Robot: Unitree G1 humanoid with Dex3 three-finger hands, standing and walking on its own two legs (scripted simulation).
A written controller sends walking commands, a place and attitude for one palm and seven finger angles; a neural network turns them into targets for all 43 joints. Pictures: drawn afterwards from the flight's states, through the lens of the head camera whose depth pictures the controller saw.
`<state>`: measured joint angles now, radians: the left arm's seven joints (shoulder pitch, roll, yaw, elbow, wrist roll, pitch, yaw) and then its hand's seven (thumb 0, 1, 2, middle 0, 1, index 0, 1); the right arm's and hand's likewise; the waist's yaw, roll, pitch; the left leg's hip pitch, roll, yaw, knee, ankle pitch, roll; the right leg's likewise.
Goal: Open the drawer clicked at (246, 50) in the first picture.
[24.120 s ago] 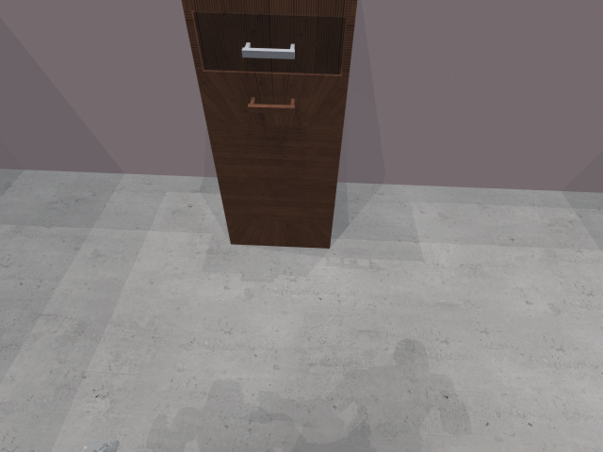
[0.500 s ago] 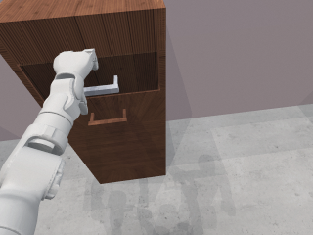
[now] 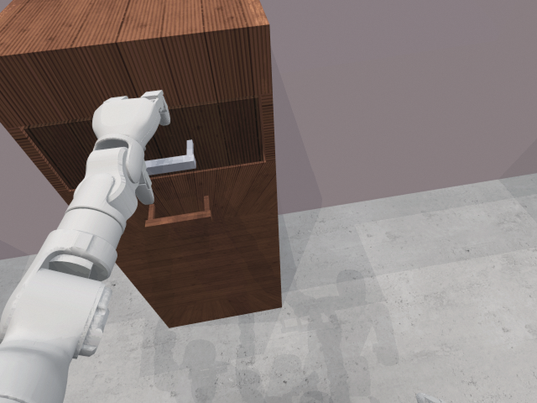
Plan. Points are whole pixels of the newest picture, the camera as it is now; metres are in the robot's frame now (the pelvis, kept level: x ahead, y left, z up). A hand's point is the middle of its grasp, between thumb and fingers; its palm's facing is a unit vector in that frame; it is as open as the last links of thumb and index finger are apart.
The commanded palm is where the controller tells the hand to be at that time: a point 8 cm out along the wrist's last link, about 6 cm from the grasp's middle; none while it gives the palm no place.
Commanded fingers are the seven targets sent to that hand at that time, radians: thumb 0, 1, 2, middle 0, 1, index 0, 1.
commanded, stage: re-aim the fingers above the handle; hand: left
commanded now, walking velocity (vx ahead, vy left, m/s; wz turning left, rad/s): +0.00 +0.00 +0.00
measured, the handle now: (156, 158) +0.50 +0.21 +0.09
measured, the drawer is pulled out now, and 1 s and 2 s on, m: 0.00 0.00 0.00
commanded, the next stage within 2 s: lower the fingers behind the handle in 0.72 s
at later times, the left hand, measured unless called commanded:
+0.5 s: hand (129, 154) +0.45 +0.22 +0.15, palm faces +0.02 -0.02 -1.00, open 13.8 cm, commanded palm +0.43 +0.22 +0.21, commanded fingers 0.00 -0.50 0.30 -0.30 -1.20 -0.30 -1.20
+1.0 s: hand (132, 159) +0.45 +0.22 +0.14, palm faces +0.00 -0.03 -1.00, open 13.9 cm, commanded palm +0.42 +0.23 +0.20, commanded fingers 0.00 -0.50 0.30 -0.30 -1.20 -0.30 -1.20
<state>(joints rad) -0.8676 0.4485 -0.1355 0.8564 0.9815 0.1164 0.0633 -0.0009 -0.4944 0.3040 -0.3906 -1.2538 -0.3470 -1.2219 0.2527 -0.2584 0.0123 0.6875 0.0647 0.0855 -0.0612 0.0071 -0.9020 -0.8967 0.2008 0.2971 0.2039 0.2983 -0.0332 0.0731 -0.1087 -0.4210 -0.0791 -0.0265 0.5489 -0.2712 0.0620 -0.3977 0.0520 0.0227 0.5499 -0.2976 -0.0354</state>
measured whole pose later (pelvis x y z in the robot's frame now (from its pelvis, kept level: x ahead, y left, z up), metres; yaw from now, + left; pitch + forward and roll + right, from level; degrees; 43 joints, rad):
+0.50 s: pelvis +0.01 -0.01 +0.00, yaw +1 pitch +8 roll +0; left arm -0.74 0.49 -0.15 0.66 0.94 0.18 -0.01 0.00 -0.49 0.30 -0.32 -1.21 -0.32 -1.21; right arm 0.23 -0.28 0.00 0.66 0.07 0.13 -0.06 0.01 -0.90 -0.90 0.20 0.30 0.20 0.30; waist -0.01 0.07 -0.10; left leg -0.38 -0.08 -0.04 0.53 -0.28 0.05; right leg -0.35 0.06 0.01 0.53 -0.31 -0.05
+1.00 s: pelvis +0.02 +0.00 +0.00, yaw +1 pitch +8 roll +0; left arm -0.74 0.49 -0.15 0.66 0.94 0.15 -0.03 0.00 -0.49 0.30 -0.31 -1.20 -0.31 -1.20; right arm 0.21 -0.27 0.01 0.66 0.07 0.15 -0.06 0.01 -0.90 -0.90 0.20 0.30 0.20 0.30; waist -0.01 0.07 -0.10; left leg -0.39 -0.08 -0.04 0.55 -0.30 0.06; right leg -0.36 0.05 0.01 0.54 -0.32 -0.04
